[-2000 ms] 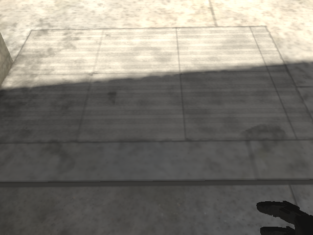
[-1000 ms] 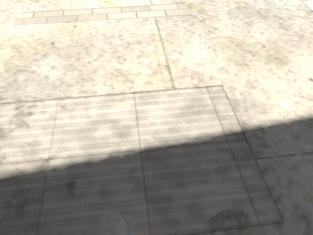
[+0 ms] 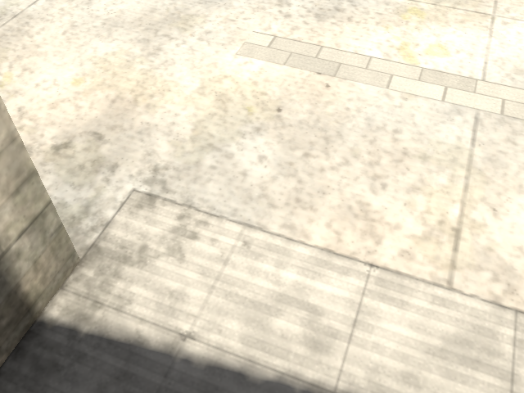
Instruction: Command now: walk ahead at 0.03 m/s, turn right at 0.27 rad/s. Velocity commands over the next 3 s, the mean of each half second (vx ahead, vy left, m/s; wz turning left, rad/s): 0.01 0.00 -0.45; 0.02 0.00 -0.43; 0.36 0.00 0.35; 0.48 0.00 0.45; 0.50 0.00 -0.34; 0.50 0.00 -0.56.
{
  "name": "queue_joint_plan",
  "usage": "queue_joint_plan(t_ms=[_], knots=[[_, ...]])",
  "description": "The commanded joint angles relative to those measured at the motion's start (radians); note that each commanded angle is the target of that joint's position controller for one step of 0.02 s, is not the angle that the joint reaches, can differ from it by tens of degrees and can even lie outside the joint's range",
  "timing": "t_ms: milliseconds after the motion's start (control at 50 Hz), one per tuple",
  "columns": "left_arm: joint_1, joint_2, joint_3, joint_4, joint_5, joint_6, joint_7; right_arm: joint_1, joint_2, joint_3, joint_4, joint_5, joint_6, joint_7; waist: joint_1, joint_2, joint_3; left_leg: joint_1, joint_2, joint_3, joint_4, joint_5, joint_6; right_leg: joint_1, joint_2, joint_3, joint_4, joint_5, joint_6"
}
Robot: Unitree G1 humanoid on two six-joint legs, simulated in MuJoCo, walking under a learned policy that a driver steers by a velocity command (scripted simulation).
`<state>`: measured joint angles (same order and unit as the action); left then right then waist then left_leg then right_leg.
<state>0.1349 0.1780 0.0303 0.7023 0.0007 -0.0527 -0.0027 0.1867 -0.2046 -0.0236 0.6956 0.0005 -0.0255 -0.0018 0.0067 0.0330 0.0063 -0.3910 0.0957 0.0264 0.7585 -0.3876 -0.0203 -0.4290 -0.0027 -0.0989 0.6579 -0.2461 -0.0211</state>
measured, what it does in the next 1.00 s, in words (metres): steps on the spot, turning right: left foot, then right foot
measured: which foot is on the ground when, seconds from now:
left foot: down 0.00-0.14, up 0.16-0.42, down 0.44-0.90, up 0.92-1.00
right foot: down 0.00-0.46, up 0.48-0.88, down 0.90-1.00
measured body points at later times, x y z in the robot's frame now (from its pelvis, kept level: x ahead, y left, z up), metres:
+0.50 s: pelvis -0.04 +0.02 +0.01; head -0.02 +0.03 +0.46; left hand +0.19 +0.23 -0.08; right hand +0.08 -0.26 -0.07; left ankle +0.00 +0.11 -0.72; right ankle +0.05 -0.11 -0.70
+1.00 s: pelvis -0.10 -0.02 +0.02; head -0.09 -0.04 +0.47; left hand +0.17 +0.11 -0.06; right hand -0.13 -0.32 -0.09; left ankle -0.02 +0.12 -0.64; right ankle -0.14 -0.11 -0.72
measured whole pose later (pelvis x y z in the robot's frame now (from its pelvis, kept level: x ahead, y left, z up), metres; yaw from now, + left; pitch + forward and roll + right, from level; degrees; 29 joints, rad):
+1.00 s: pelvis -0.10 -0.02 +0.02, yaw -29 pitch +1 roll +1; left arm 0.21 0.22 0.03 0.63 0.04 -0.09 -0.03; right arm 0.24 -0.28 -0.08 0.73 -0.04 -0.06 -0.01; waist -0.02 0.01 -0.01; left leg -0.55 0.03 -0.03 1.09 -0.42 0.02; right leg -0.31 -0.02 -0.04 0.60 -0.31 -0.04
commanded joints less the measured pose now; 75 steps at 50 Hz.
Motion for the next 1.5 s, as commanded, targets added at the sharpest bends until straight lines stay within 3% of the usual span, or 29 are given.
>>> queue_joint_plan(t_ms=[20, 120, 180, 200, 260, 320, 380, 440, 460, 480, 500, 540, 560, 640, 720, 820, 860, 900, 920, 940, 960, 980, 1020, 1060, 1120, 1300, 1440, 1480, 1500], knots=[[-0.028, 0.129, 0.040, -0.108, -0.015, 0.035, 0.014, -0.025, -0.193, -0.069, -0.120, 0.019, 0.020, -0.049, -0.029, 0.110, -0.106, 0.148, 0.142, -0.181, -0.220, 0.319, 0.152, -0.037, -0.008, 0.041, 0.049, 0.158, -0.052], [0.003, 0.122, 0.058, -0.141, 0.003, 0.057, 0.012, -0.027, -0.133, -0.077, -0.126, 0.007, 0.043, -0.070, -0.033, -0.023, -0.083, 0.071, 0.065, 0.009, -0.113, 0.105, 0.060, 0.017, -0.039, 0.145, -0.023, 0.324, -0.102], [0.135, 0.223, 0.090, -0.146, 0.026, 0.047, 0.022, -0.149, -0.066, -0.058, -0.177, 0.003, 0.044, -0.079, 0.058, -0.250, -0.124, -0.235, -0.114, -0.004, 0.307, -0.254, -0.032, 0.271, -0.246, 0.612, -0.315, 0.281, -0.280], [0.143, 0.238, 0.093, -0.156, 0.049, 0.031, 0.028, -0.155, -0.059, -0.050, -0.170, 0.010, 0.030, -0.067, 0.072, -0.184, -0.193, -0.294, -0.092, -0.114, 0.436, -0.274, -0.034, 0.356, -0.290, 0.674, -0.322, 0.253, -0.301], [0.005, 0.167, 0.069, -0.192, 0.015, 0.039, 0.059, -0.138, -0.093, -0.060, -0.134, 0.014, -0.002, -0.051, 0.015, -0.103, -0.187, -0.254, -0.062, -0.131, 0.450, -0.172, -0.037, 0.279, -0.229, 0.543, -0.311, 0.201, -0.231], [-0.030, 0.172, 0.072, -0.192, -0.003, 0.069, 0.070, -0.143, -0.039, -0.039, -0.129, 0.026, -0.002, -0.049, -0.001, -0.128, -0.128, -0.095, -0.095, -0.063, 0.201, -0.099, -0.032, 0.148, -0.118, 0.434, -0.340, 0.042, -0.168], [0.016, 0.193, 0.084, -0.177, -0.012, 0.081, 0.062, -0.093, -0.068, -0.042, -0.115, 0.032, -0.001, -0.040, 0.002, -0.207, -0.110, 0.016, -0.147, -0.056, 0.009, -0.082, -0.016, 0.134, -0.111, 0.498, -0.381, -0.126, -0.182], [-0.001, 0.185, 0.089, -0.184, -0.034, 0.081, 0.048, -0.002, -0.084, -0.053, -0.073, 0.023, 0.004, -0.036, -0.045, -0.174, -0.060, 0.182, -0.150, -0.054, -0.273, 0.077, 0.045, 0.014, -0.070, 0.532, -0.356, -0.278, -0.122], [-0.009, 0.161, 0.086, -0.193, -0.031, 0.075, 0.046, 0.040, -0.137, -0.067, -0.074, 0.005, 0.008, -0.043, -0.057, -0.088, -0.046, 0.280, -0.007, -0.172, -0.338, 0.063, 0.099, -0.120, -0.010, 0.467, -0.229, -0.321, -0.062], [-0.098, 0.157, 0.084, -0.238, -0.032, 0.061, 0.045, 0.062, -0.238, -0.092, -0.066, -0.031, 0.003, -0.041, -0.064, 0.277, -0.005, 0.264, 0.241, -0.486, -0.477, 0.113, 0.240, -0.357, 0.154, 0.196, 0.081, -0.338, -0.003], [-0.064, 0.200, 0.103, -0.217, -0.007, 0.047, 0.036, -0.038, -0.196, -0.081, -0.127, -0.071, -0.008, -0.043, -0.035, 0.235, -0.021, 0.221, 0.353, -0.591, -0.492, 0.239, 0.302, -0.372, 0.091, 0.246, 0.376, -0.360, 0.050], [0.053, 0.232, 0.113, -0.137, -0.028, 0.070, 0.019, -0.203, -0.100, -0.052, -0.190, -0.036, -0.014, -0.052, 0.051, 0.077, -0.043, 0.165, 0.219, -0.362, -0.455, 0.137, 0.207, -0.290, 0.066, 0.248, 0.636, -0.212, 0.073], [0.086, 0.231, 0.110, -0.126, -0.023, 0.084, 0.023, -0.232, -0.087, -0.045, -0.204, -0.010, -0.014, -0.055, 0.055, 0.080, -0.018, 0.157, 0.175, -0.292, -0.462, 0.108, 0.184, -0.312, 0.055, 0.232, 0.706, -0.156, 0.090], [0.026, 0.193, 0.081, -0.159, -0.016, 0.089, 0.030, -0.139, -0.090, -0.031, -0.176, -0.015, 0.001, -0.071, -0.002, 0.089, -0.005, 0.188, 0.142, -0.161, -0.478, 0.113, 0.213, -0.315, 0.021, 0.148, 0.791, -0.024, 0.152], [-0.062, 0.144, 0.042, -0.210, -0.007, 0.084, 0.020, -0.041, -0.153, -0.057, -0.153, -0.012, 0.014, -0.078, -0.069, 0.116, -0.029, 0.335, 0.181, -0.123, -0.474, 0.128, 0.232, -0.301, -0.049, 0.126, 0.488, -0.060, 0.175], [-0.016, 0.134, 0.024, -0.184, -0.007, 0.081, -0.008, -0.010, -0.213, -0.083, -0.128, 0.014, 0.017, -0.038, -0.074, 0.141, -0.028, 0.224, 0.192, -0.068, -0.429, 0.203, 0.249, -0.028, -0.026, 0.000, 0.125, -0.216, 0.094], [0.075, 0.142, 0.029, -0.141, -0.012, 0.082, -0.026, -0.041, -0.211, -0.080, -0.123, 0.034, 0.011, -0.035, -0.017, 0.149, -0.053, 0.187, 0.199, -0.062, -0.352, 0.365, 0.230, 0.121, -0.010, -0.008, -0.097, -0.050, 0.042], [0.174, 0.210, 0.050, -0.116, -0.003, 0.080, -0.026, 0.025, -0.129, -0.054, -0.085, 0.032, -0.005, -0.025, 0.015, 0.022, -0.125, 0.031, 0.121, 0.035, -0.176, 0.255, 0.107, 0.413, -0.062, 0.138, -0.258, 0.211, -0.022], [0.207, 0.265, 0.050, -0.132, 0.023, 0.073, -0.009, 0.029, -0.035, -0.016, -0.109, -0.020, -0.017, 0.000, -0.006, -0.267, -0.174, -0.240, 0.016, 0.125, 0.068, -0.255, -0.014, 0.590, -0.328, 0.445, -0.224, 0.442, -0.125], [0.260, 0.302, 0.092, -0.125, 0.056, -0.042, -0.024, -0.034, -0.070, -0.032, -0.119, -0.075, -0.060, 0.011, 0.124, -0.453, -0.003, -0.464, -0.037, -0.079, 0.216, -0.213, -0.023, 0.357, -0.428, 0.615, -0.399, -0.330, -0.325], [0.265, 0.262, 0.083, -0.086, 0.072, -0.087, -0.019, -0.171, -0.153, -0.064, -0.109, -0.059, -0.071, 0.008, 0.155, -0.333, 0.068, -0.529, -0.068, -0.123, 0.438, -0.107, 0.036, 0.271, -0.357, 0.588, -0.475, -0.613, -0.245], [0.185, 0.239, 0.072, -0.082, 0.044, -0.100, -0.026, -0.134, -0.168, -0.076, -0.083, -0.056, -0.086, 0.000, 0.082, -0.305, 0.033, -0.536, -0.100, -0.127, 0.572, -0.030, 0.070, 0.237, -0.317, 0.513, -0.485, -0.566, -0.179], [0.116, 0.146, 0.024, -0.067, 0.017, -0.097, -0.035, -0.093, -0.144, -0.075, -0.047, -0.058, -0.094, -0.012, -0.007, -0.211, 0.003, -0.533, -0.120, -0.154, 0.700, 0.092, 0.115, 0.205, -0.279, 0.385, -0.484, -0.454, -0.125], [0.057, 0.112, 0.002, -0.075, 0.039, -0.088, -0.023, -0.027, -0.116, -0.063, 0.001, -0.040, -0.071, 0.013, -0.048, -0.153, -0.040, -0.555, -0.105, -0.173, 0.752, 0.206, 0.089, 0.219, -0.295, 0.330, -0.493, -0.368, -0.127], [0.096, 0.106, -0.004, -0.041, 0.073, -0.084, -0.018, -0.007, -0.104, -0.054, 0.037, -0.038, -0.057, 0.042, -0.017, -0.131, -0.048, -0.671, -0.092, -0.190, 0.739, 0.315, 0.047, 0.320, -0.307, 0.252, -0.517, -0.265, -0.159], [0.147, 0.128, 0.008, 0.033, 0.071, -0.073, -0.062, -0.063, -0.056, -0.040, 0.059, -0.047, -0.054, 0.086, 0.020, -0.100, -0.021, -0.447, 0.013, -0.035, 0.217, 0.342, 0.035, 0.329, -0.308, -0.005, -0.592, 0.070, -0.214], [0.266, 0.149, 0.021, 0.124, 0.047, -0.055, -0.039, -0.202, -0.044, -0.040, -0.003, -0.047, -0.072, 0.060, 0.046, -0.128, 0.053, -0.363, -0.042, 0.003, -0.155, 0.195, 0.125, 0.618, -0.377, -0.042, -0.538, 0.115, -0.193], [0.221, 0.171, 0.024, 0.113, 0.048, -0.048, -0.023, -0.172, -0.086, -0.060, -0.001, -0.024, -0.096, 0.056, -0.025, -0.135, 0.015, -0.123, -0.129, 0.067, -0.225, 0.270, 0.181, 0.536, -0.351, -0.101, -0.417, 0.360, -0.171], [0.210, 0.175, 0.022, 0.106, 0.074, -0.056, -0.015, -0.062, -0.129, -0.081, 0.029, -0.016, -0.110, 0.044, -0.071, -0.121, -0.058, 0.105, -0.166, 0.052, -0.185, 0.316, 0.219, 0.430, -0.294, -0.165, -0.267, 0.533, -0.123]])
Next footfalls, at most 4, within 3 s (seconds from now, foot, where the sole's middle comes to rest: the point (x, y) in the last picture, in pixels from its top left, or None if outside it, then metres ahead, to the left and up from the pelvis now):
0.44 left None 0.04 0.10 -0.75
0.90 right None -0.11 -0.13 -0.75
1.50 left None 0.22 0.06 -0.75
1.98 right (342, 375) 0.54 -0.17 -0.75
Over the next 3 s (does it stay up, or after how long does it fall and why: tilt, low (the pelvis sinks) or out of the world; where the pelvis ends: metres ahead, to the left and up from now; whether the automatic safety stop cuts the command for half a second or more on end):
stays up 0.84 -0.20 0.00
